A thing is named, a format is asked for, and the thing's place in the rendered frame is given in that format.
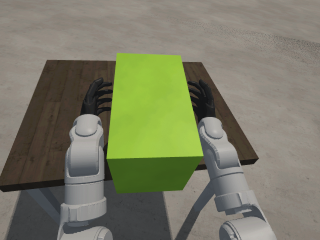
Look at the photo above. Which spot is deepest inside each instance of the left robot hand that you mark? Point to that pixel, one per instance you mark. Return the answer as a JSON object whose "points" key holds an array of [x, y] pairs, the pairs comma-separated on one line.
{"points": [[91, 102]]}

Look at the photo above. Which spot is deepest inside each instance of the right robot hand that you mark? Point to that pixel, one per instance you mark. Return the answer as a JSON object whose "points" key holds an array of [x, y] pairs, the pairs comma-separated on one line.
{"points": [[205, 101]]}

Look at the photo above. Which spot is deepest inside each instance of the left robot forearm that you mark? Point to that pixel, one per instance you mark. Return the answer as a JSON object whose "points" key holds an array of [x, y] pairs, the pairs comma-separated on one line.
{"points": [[84, 174]]}

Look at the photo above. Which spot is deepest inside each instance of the carton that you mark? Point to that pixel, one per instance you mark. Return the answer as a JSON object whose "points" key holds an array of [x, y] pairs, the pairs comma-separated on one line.
{"points": [[153, 142]]}

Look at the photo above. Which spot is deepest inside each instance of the right robot upper arm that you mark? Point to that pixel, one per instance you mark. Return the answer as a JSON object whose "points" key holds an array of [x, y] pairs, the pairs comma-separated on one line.
{"points": [[246, 228]]}

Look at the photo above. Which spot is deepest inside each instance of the left robot upper arm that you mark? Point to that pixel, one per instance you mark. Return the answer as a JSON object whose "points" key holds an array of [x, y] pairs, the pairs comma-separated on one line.
{"points": [[87, 233]]}

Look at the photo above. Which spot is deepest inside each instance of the right robot forearm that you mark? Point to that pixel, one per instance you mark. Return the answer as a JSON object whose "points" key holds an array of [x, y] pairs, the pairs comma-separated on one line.
{"points": [[225, 172]]}

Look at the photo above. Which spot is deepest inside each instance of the table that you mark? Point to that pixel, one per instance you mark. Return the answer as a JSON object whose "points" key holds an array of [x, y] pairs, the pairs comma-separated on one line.
{"points": [[37, 158]]}

